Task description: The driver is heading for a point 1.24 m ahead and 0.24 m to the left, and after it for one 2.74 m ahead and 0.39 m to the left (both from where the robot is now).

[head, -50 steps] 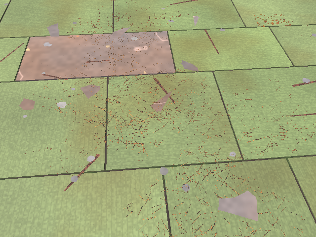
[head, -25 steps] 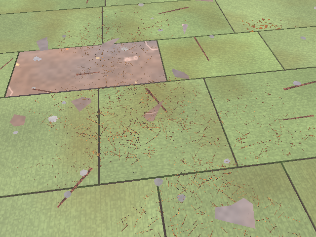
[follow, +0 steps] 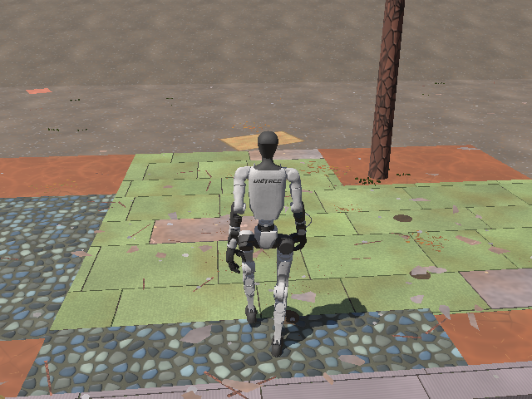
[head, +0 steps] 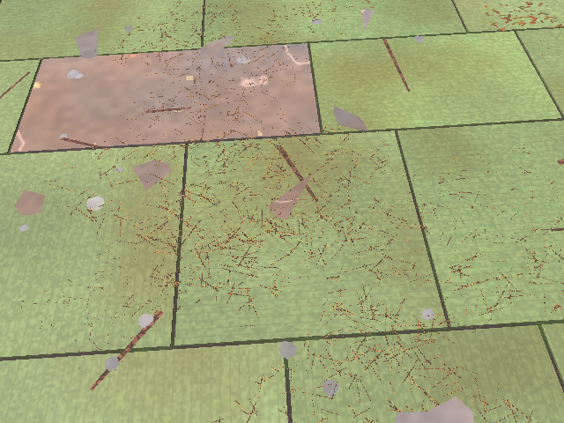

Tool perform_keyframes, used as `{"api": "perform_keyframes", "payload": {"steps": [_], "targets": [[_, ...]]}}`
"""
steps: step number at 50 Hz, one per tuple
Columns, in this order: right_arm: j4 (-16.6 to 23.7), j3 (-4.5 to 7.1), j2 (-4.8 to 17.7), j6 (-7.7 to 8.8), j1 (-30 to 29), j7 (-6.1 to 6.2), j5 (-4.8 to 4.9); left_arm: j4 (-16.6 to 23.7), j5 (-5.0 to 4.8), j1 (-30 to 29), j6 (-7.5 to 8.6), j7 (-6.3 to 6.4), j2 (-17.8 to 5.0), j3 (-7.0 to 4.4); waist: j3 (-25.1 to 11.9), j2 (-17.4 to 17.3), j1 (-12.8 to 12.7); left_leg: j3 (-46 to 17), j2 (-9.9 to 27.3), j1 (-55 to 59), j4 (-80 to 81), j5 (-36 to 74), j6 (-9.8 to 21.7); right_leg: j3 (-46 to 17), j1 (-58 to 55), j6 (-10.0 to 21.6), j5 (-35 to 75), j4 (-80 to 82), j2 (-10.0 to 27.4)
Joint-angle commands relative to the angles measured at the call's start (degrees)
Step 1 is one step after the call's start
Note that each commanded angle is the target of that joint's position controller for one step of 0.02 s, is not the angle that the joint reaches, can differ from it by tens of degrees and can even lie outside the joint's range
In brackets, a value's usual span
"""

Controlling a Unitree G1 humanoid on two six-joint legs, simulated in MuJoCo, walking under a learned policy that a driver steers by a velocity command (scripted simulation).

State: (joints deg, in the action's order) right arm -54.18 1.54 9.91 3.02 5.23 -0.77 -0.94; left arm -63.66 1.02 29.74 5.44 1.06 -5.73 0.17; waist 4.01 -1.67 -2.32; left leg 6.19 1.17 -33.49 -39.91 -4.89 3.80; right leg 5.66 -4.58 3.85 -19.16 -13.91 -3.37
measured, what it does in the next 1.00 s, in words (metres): walks ahead: left foot, then right foot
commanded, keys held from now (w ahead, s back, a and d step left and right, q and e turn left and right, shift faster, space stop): no key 0.72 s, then w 0.28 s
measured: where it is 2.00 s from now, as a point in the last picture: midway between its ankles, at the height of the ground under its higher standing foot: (296, 307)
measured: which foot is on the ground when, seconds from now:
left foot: up 0.00-0.06, down 0.08-0.84, up 0.86-1.00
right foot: down 0.00-0.08, up 0.10-0.40, down 0.42-1.00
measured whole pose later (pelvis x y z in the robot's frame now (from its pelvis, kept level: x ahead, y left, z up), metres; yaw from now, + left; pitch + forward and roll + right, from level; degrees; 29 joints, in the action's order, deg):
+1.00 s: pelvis +0.19 -0.01 +0.00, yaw +0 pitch +0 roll -1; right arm -60.2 1.7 8.7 3.1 17.9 -0.9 -1.2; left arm -65.5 1.3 27.9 2.5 1.5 -8.9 -2.4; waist -0.4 1.4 -1.8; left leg 4.5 0.4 -19.3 -40.1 -22.4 5.0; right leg 1.0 2.5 1.8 -18.9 -21.2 -0.9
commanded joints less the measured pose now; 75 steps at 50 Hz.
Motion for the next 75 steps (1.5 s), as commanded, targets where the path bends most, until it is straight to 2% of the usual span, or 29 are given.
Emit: {"api": "perform_keyframes", "payload": {"steps": [1,3,4,5,6,8,9,11,14,18,21,23,25,36,40,42,44,46,50,53,54,55,56,57,59,64,71,73,75], "targets": [[-0.9,0.44,3.0,0.47,7.9,0.92,0.15,0.7,-0.11,2.0,0.40,0.94,-8.8,-1.26,-0.8,10.2,4.3,1.7,-4.6,14.5,4.3,1.6,2.1,-3.1,6.9,1.9,64.3,-9.1,12.9],[-4.4,1.44,4.8,1.57,17.5,1.54,-0.58,0.9,-0.87,-1.0,0.15,0.91,-9.4,-1.48,-4.3,7.7,9.3,0.1,-3.8,24.3,14.4,9.3,3.8,-3.1,6.4,1.3,57.6,-22.0,12.0],[-6.0,2.22,7.9,2.30,22.5,1.72,-1.69,1.4,-1.41,0.1,0.11,0.82,-8.5,-1.24,-8.5,4.0,10.0,-5.9,3.6,34.7,13.9,28.3,5.1,-2.4,12.8,0.4,39.2,-32.9,9.2],[-6.0,2.71,10.9,2.38,24.7,1.61,-2.29,0.8,-3.06,8.7,-0.88,1.13,-2.2,-0.30,-17.7,-7.9,6.2,-23.0,21.9,47.9,9.1,61.0,14.7,0.0,23.2,-1.0,-12.9,-53.2,0.8],[-5.3,2.43,9.6,1.79,22.7,1.26,0.84,-1.1,-2.73,11.2,-2.19,1.27,-4.6,-1.22,-22.4,-3.2,5.3,-28.7,23.6,44.3,12.7,54.8,19.7,-7.5,23.8,-1.6,-16.0,-58.6,0.4],[-3.1,0.86,4.2,1.10,11.6,1.67,1.31,1.4,0.62,0.4,-2.93,0.68,-5.5,-1.69,-7.8,-0.4,3.3,-22.6,18.2,28.0,21.8,29.8,16.3,-8.0,26.7,-2.0,-10.3,-55.2,3.5],[-3.2,0.06,2.1,1.16,10.4,2.08,0.93,1.5,1.04,-1.7,-3.33,0.42,-5.1,-1.87,-4.9,0.6,2.1,-18.8,15.9,23.2,24.1,27.8,13.9,-8.3,24.8,-2.3,-8.3,-50.7,4.8],[-4.4,-0.78,1.0,1.21,10.7,2.67,0.33,0.3,0.97,0.1,-4.84,0.13,-2.5,-1.32,-4.3,-0.6,-0.2,-12.4,11.8,17.3,25.2,25.5,9.9,-7.0,17.5,-2.9,-6.9,-41.4,5.1],[-5.3,-0.72,3.7,1.46,12.9,2.55,-0.43,-0.4,0.30,-0.7,-6.54,1.04,-2.2,-0.94,-5.5,-1.8,-0.2,-11.5,10.6,18.3,25.6,17.1,8.4,-5.3,15.5,-3.2,-8.0,-30.0,3.9],[-5.3,-0.55,4.7,-0.17,12.3,2.32,0.46,-0.2,0.25,-4.8,-7.27,1.00,-3.1,-0.78,-3.4,-3.8,0.5,-13.3,9.5,13.1,29.9,-14.9,6.1,-4.0,12.3,-2.8,0.8,-21.0,4.2],[-5.6,-0.46,4.3,-1.33,12.6,2.34,0.87,-0.4,0.95,-5.2,-6.52,0.80,-3.5,-0.37,1.1,-1.0,0.3,-13.9,8.2,7.9,31.4,-27.2,1.9,-5.8,9.1,-2.1,5.7,-11.4,6.3],[-5.9,-0.36,2.8,-1.98,14.6,2.24,1.07,-0.6,0.18,-6.0,-5.41,0.97,-5.6,-0.48,4.9,4.5,2.7,-11.0,4.6,13.0,29.1,-19.6,-0.2,-9.7,17.9,-1.5,1.5,-6.4,8.5],[-7.0,-0.62,1.6,-1.90,16.6,2.14,0.52,-0.8,-0.41,-6.8,-4.32,1.04,-4.2,-0.07,2.8,6.6,3.8,-9.5,4.0,22.5,24.4,-9.7,0.1,-10.3,21.8,-2.0,2.2,-3.4,9.1],[-9.6,-1.11,0.8,-1.29,16.9,2.53,0.62,-1.4,-0.45,-4.5,-3.47,1.39,-4.1,0.15,0.8,2.2,3.2,-8.7,4.4,25.0,22.0,-2.3,-0.1,-10.0,17.3,-1.2,9.1,-2.8,9.3],[-9.2,-0.25,2.0,-1.82,16.8,2.23,0.37,-1.2,0.07,-2.5,-4.03,1.11,-6.4,-1.14,2.7,3.8,2.5,-6.6,0.6,19.3,17.4,-24.7,1.6,-11.3,19.1,2.0,-14.7,-3.0,7.7],[-7.6,-0.37,0.6,-1.67,14.4,1.60,0.07,-1.0,-0.03,0.4,-4.15,0.82,-7.3,-1.83,7.2,6.0,0.6,-5.3,-1.0,10.6,12.0,-27.9,1.7,-18.0,18.2,5.0,-24.2,0.8,11.6],[-5.2,-0.67,-1.0,-0.77,10.8,0.88,-1.05,-1.7,-0.02,3.0,-3.94,0.89,-9.8,-3.06,9.4,10.7,-0.9,-1.0,-1.7,3.2,1.7,-19.1,1.2,-27.9,13.5,9.1,-26.1,7.0,19.8],[-2.9,0.10,1.3,0.37,8.4,0.31,-0.97,-1.6,0.52,2.8,-3.28,0.72,-10.1,-3.57,8.9,9.1,-0.9,-3.1,0.8,-0.8,-3.4,-19.2,1.5,-29.9,10.7,10.9,-19.2,7.7,22.4],[-1.1,1.01,1.7,1.91,8.5,-0.66,0.20,-0.5,0.21,-0.8,-1.96,0.48,-9.9,-3.87,6.1,7.5,1.7,-2.3,0.7,5.7,3.0,-16.4,1.2,-20.5,9.8,8.2,-4.8,4.4,18.4],[-5.9,2.33,2.1,2.07,23.1,-0.28,0.41,0.7,-0.17,-4.9,-1.33,0.07,-9.8,-3.82,1.9,3.6,8.7,-0.3,-3.4,34.5,13.0,-10.9,1.1,-10.7,25.9,4.5,3.6,-8.4,11.5],[-7.3,3.76,7.0,2.45,31.3,0.63,-0.50,2.6,-0.40,-7.2,-0.76,-0.49,-6.8,-2.87,-0.9,-7.5,12.6,-17.3,8.6,42.9,22.7,-22.1,3.6,-3.4,34.1,1.5,3.3,-26.4,5.3],[-9.3,4.87,11.9,1.79,37.9,0.79,-0.41,5.0,-0.09,-6.8,-0.46,-0.93,-5.6,-2.71,-2.7,-18.1,12.4,-40.0,20.1,46.8,31.3,-29.6,9.0,0.0,44.8,0.4,-10.4,-43.4,-0.1],[-8.4,3.84,8.6,1.11,32.2,1.04,-0.53,5.8,1.43,-9.9,-0.78,-1.30,-8.2,-3.41,1.5,-8.1,8.7,-39.9,20.8,40.6,31.1,-30.3,9.7,-5.1,47.3,1.7,-9.1,-51.9,4.2],[-6.2,3.25,7.2,1.29,25.7,0.78,-0.52,6.4,1.27,-11.7,-0.62,-1.88,-7.0,-3.21,4.0,-2.3,6.3,-34.5,19.1,35.5,31.1,-26.7,8.9,-6.6,47.3,2.3,-2.9,-53.0,6.5],[-4.5,2.36,5.4,2.15,20.5,0.69,-0.30,6.0,0.78,-11.4,-0.53,-2.59,-6.2,-3.30,3.5,0.3,3.1,-24.9,14.8,31.3,32.8,-15.6,7.1,-6.4,43.5,1.7,3.9,-49.9,8.5],[-7.4,0.91,3.9,3.39,26.2,1.45,0.27,7.8,0.87,-16.1,-2.51,-3.13,-6.2,-3.70,2.1,-1.9,2.2,-12.5,10.8,34.7,31.2,13.8,5.9,-2.3,45.5,-0.6,9.3,-44.6,7.5],[-8.3,0.28,4.6,3.87,28.1,1.77,0.20,14.3,-0.17,-32.3,-2.54,-3.23,-5.9,-2.49,4.8,-4.0,4.3,-6.8,9.4,32.7,31.7,25.8,5.5,2.5,37.6,0.4,17.7,-22.0,4.0],[-8.5,0.46,5.5,4.03,27.2,1.90,0.09,14.6,-0.15,-31.2,-2.30,-2.76,-7.3,-2.92,3.6,-3.9,2.8,-6.0,10.5,35.6,28.5,35.5,5.3,2.5,33.6,2.6,16.6,-19.7,2.7],[-8.5,0.92,6.9,3.90,25.5,2.16,-0.18,12.5,0.00,-23.5,-1.77,-1.95,-9.2,-3.97,-1.1,-4.3,-0.9,-4.9,10.7,38.8,18.3,48.8,4.7,2.7,25.7,4.9,12.5,-19.0,0.1]]}}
